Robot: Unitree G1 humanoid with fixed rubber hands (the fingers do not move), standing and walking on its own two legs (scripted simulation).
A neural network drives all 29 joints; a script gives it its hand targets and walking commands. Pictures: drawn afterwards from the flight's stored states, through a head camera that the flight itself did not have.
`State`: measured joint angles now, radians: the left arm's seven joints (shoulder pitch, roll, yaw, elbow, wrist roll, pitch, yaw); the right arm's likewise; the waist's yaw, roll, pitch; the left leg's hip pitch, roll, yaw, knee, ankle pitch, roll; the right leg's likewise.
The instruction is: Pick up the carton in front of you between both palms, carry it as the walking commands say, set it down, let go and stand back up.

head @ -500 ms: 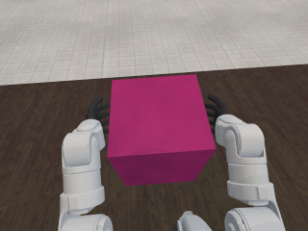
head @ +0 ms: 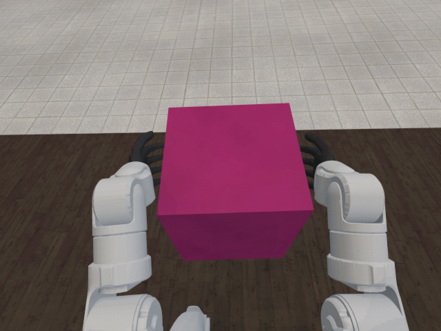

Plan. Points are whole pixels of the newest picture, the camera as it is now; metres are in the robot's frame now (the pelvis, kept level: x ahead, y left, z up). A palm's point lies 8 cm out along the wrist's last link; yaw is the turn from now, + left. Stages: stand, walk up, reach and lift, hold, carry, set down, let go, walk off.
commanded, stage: carry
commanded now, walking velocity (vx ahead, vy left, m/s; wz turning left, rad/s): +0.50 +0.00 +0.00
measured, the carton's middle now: (230, 189) +0.38 +0.02 +0.03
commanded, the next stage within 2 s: none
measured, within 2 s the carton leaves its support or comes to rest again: neither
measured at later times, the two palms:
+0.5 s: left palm (171, 87) +0.66 +0.18 +0.07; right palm (294, 88) +0.64 -0.12 +0.07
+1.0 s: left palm (184, 41) +0.94 +0.18 +0.04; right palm (277, 39) +0.95 -0.12 +0.03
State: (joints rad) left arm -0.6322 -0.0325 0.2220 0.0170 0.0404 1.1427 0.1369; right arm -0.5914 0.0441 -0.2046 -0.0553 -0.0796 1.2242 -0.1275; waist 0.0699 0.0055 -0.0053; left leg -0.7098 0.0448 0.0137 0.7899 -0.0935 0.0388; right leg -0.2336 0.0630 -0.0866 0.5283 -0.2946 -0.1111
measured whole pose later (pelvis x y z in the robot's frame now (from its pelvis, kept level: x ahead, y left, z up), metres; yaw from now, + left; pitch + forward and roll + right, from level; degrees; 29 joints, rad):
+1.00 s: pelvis +0.59 +0.00 -0.07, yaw +1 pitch +5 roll +2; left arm -0.62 -0.02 0.22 0.06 0.04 1.15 0.14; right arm -0.60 0.04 -0.19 0.01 -0.08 1.23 -0.13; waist 0.07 0.00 0.00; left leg -0.74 0.06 0.00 0.97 -0.20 0.03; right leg -0.29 0.07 -0.10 0.53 -0.24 -0.14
